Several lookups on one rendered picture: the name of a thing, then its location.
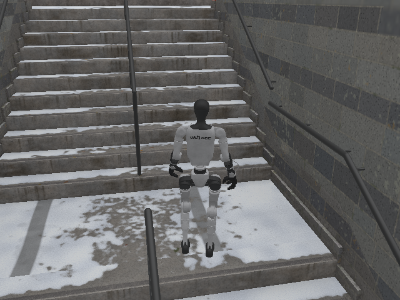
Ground robot right shin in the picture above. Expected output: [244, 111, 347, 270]
[207, 207, 217, 249]

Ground right robot hand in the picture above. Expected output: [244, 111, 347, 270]
[222, 176, 237, 190]

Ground robot right forearm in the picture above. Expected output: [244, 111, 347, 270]
[224, 153, 236, 178]

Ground robot left upper arm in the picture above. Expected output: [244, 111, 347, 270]
[172, 126, 188, 160]

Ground left robot hand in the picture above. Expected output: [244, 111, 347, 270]
[169, 166, 183, 178]

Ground robot right upper arm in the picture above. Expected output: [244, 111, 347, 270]
[214, 127, 230, 162]

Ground robot left forearm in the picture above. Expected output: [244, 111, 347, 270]
[169, 151, 179, 169]

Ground right robot foot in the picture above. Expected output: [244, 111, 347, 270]
[206, 242, 214, 258]

